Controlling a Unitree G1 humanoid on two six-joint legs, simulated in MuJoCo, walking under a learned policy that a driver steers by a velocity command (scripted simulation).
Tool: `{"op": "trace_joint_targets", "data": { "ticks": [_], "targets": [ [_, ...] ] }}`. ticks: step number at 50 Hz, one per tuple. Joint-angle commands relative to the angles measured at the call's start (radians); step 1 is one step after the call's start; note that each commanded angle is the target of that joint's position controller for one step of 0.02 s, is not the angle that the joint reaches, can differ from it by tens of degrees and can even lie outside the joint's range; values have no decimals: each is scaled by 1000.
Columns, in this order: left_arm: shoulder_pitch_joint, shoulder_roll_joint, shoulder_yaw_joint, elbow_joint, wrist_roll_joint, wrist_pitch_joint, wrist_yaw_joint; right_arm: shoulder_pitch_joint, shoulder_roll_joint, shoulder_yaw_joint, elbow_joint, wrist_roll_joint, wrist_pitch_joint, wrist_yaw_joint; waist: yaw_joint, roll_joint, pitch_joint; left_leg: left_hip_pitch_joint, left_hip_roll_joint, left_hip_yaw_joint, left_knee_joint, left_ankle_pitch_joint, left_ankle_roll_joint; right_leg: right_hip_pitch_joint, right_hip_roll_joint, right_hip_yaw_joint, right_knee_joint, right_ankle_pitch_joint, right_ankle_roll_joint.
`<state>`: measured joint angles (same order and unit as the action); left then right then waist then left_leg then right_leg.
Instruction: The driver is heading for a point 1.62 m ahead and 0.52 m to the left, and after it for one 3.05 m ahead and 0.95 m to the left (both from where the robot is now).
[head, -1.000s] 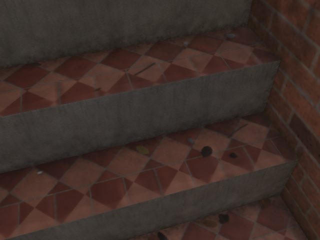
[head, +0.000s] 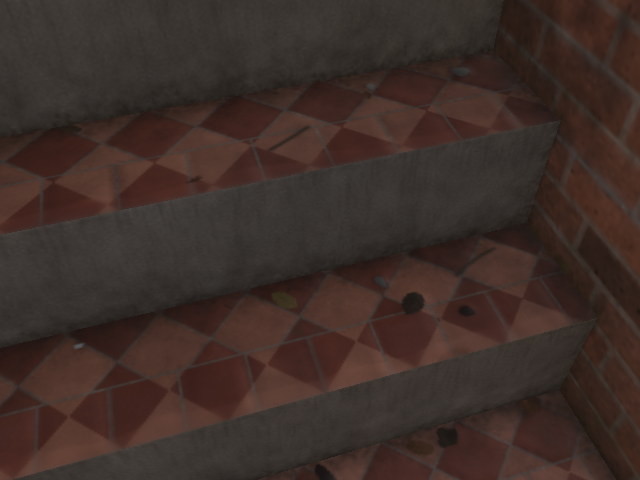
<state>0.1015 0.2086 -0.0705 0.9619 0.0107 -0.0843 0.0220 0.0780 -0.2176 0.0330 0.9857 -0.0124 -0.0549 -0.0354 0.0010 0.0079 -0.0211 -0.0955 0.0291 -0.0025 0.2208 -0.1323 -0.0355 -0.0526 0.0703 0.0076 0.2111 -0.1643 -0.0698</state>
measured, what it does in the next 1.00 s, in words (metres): stands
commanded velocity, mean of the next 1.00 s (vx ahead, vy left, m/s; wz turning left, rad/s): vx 0.13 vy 0.00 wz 0.00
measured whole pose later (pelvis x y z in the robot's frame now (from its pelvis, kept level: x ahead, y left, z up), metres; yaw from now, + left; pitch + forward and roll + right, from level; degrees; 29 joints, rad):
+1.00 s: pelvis -0.02 -0.01 -0.01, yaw +0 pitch +1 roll +0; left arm 0.36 0.20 0.00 0.95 0.02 -0.01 0.03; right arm 0.27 -0.22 -0.04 1.07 -0.01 -0.01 -0.05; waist 0.00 0.01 0.00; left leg -0.20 0.05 -0.02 0.37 -0.18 -0.05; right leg -0.16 0.09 -0.01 0.35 -0.21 -0.08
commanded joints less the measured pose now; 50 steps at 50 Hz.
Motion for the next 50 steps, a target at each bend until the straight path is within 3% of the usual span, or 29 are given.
{"op": "trace_joint_targets", "data": {
  "ticks": [1,2,16,29,30,31,32,34,36,38,41,50],
  "targets": [
    [-49,93,18,-55,0,-12,6,-59,-92,-18,-60,1,-11,-2,0,-14,-55,34,109,-83,-1,151,24,-4,-192,123,-15,277,21],
    [-40,110,25,-53,-2,-13,-1,-43,-100,-19,-49,-2,-13,-4,-2,-8,-44,33,103,-82,3,159,28,-9,-192,121,-4,285,23],
    [74,101,40,0,-7,17,21,38,-102,-37,6,-1,10,-5,-1,-11,-20,26,109,-90,41,128,27,-41,-188,118,38,253,16],
    [179,71,54,38,-2,37,35,121,-90,-46,58,-3,35,-14,-8,-14,28,-8,103,-88,62,69,31,-90,-182,125,43,178,5],
    [220,186,88,35,19,54,7,135,-155,-70,60,-11,31,-2,13,-35,49,-47,62,-60,87,32,25,-101,-136,100,45,171,7],
    [209,159,90,30,26,66,1,142,-149,-73,63,-11,29,0,3,-29,50,-56,62,-55,87,21,22,-111,-136,100,48,163,4],
    [212,125,86,20,25,74,1,151,-132,-73,66,-8,28,0,6,-20,47,-62,62,-54,92,12,20,-115,-136,101,47,153,1],
    [230,96,84,15,18,81,7,167,-110,-75,71,-3,30,-4,6,-15,43,-69,64,-55,99,13,18,-121,-135,102,51,156,-3],
    [242,106,91,3,10,80,1,183,-101,-75,76,-5,20,-11,5,-6,36,-74,64,-54,102,6,24,-120,-140,107,64,154,-5],
    [257,104,93,-7,21,80,1,183,-116,-82,72,0,23,-16,7,6,39,-84,57,-48,110,-3,19,-133,-140,110,66,139,-1],
    [275,102,93,-16,17,76,1,204,-107,-83,69,-2,34,-24,0,-19,42,-82,58,-53,114,-15,17,-154,-139,114,61,110,1],
    [331,101,97,-42,13,73,9,247,-109,-89,65,0,34,-20,1,-11,63,-100,59,-60,111,-28,13,-157,-138,118,55,93,5]
  ]
}}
